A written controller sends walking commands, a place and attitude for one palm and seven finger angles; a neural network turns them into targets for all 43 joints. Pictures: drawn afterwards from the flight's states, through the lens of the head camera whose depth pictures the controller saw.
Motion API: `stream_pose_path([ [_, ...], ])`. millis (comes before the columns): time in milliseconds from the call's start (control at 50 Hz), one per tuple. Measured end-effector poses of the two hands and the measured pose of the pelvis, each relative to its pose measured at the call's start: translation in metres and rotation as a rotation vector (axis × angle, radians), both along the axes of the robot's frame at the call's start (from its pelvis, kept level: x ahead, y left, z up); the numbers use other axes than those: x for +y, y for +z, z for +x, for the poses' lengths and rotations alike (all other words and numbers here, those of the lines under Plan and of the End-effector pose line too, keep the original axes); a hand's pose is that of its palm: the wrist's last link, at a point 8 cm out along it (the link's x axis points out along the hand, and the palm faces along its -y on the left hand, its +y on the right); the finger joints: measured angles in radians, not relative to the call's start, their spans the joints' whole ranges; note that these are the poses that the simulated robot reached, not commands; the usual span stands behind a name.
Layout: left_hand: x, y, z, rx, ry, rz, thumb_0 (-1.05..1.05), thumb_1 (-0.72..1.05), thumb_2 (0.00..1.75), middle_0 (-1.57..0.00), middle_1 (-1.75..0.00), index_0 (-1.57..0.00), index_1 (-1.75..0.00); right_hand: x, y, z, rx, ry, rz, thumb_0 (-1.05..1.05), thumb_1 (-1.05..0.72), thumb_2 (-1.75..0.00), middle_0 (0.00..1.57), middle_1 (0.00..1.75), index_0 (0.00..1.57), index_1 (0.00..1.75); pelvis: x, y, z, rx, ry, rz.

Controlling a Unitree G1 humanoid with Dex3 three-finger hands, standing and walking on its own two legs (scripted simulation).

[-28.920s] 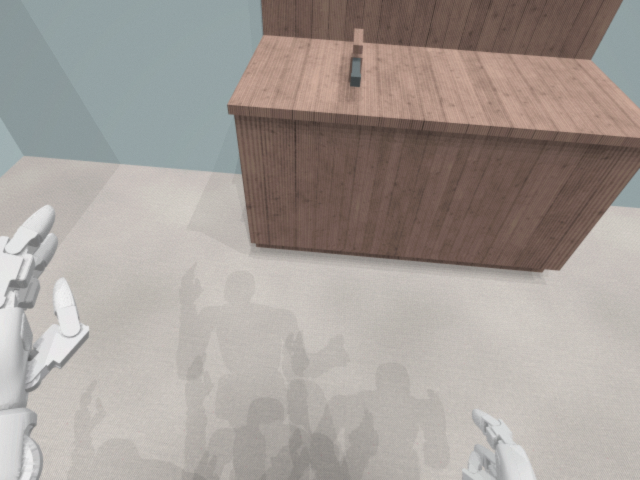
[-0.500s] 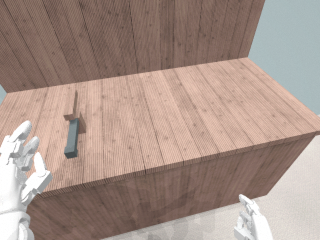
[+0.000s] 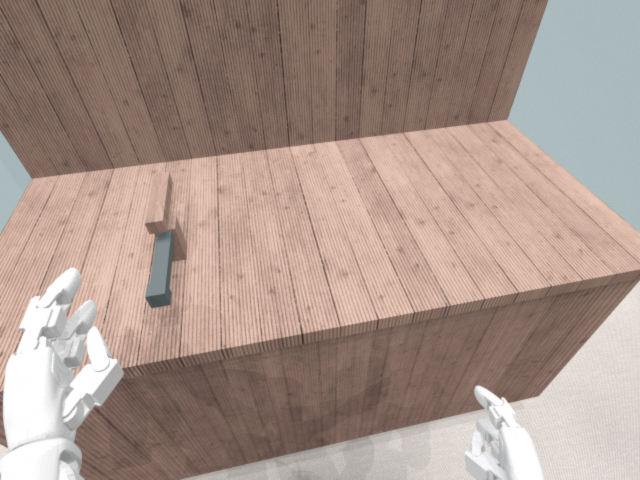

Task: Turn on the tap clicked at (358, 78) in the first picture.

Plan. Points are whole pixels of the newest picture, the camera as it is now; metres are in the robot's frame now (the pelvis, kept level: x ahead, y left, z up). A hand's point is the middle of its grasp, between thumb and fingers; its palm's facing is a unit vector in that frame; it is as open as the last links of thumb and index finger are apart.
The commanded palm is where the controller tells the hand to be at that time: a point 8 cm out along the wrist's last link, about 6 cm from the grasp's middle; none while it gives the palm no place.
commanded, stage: turn the palm inward beside the body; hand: left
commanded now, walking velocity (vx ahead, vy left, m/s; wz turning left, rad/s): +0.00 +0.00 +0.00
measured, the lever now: (158, 294) +0.35 +0.30 +0.02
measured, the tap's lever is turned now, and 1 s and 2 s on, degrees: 0 0 0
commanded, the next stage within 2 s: reach beside the lever's end, fingers flat in 0.48 s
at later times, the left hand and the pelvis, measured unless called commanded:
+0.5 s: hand (132, 356) +0.19 +0.22 +0.14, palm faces +0.51 -0.86 -0.10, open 7.4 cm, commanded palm +0.14 +0.26 +0.15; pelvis +0.01 -0.01 +0.00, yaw +0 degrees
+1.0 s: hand (131, 350) +0.21 +0.23 +0.11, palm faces +0.53 -0.84 -0.10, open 7.4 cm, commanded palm +0.17 +0.28 +0.11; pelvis +0.00 -0.02 +0.00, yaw +0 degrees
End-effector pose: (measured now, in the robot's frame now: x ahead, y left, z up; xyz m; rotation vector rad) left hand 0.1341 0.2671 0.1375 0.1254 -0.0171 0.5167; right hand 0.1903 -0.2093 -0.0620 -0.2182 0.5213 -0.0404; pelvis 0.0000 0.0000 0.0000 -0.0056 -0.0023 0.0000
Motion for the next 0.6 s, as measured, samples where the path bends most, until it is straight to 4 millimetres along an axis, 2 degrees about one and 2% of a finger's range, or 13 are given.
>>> stream_pose_path([
  [140,-0.003,0.006,0.004,-0.022,0.007,-0.006,0.01,0.89,0.9,-0.21,-0.3,-0.2,-0.3,-0.004,-0.002,0.001,0.01,-0.002,0.002,0.01,-0.9,-0.89,0.21,0.3,0.2,0.3,-0.004,0.001,0.003,0.004,0.003,0.002],
  [360,-0.012,0.0,0.008,0.02,0.008,-0.026,0.01,0.89,0.9,-0.21,-0.3,-0.2,-0.3,-0.013,-0.001,0.008,0.006,-0.01,0.006,0.01,-0.9,-0.89,0.21,0.3,0.2,0.3,-0.011,0.002,0.007,0.007,0.003,0.004],
  [600,-0.019,0.004,0.011,0.002,0.007,-0.015,0.01,0.89,0.9,-0.21,-0.3,-0.2,-0.3,-0.02,-0.002,0.013,0.005,-0.01,0.011,0.01,-0.9,-0.89,0.21,0.3,0.2,0.3,-0.016,0.002,0.012,0.01,0.004,0.005],
])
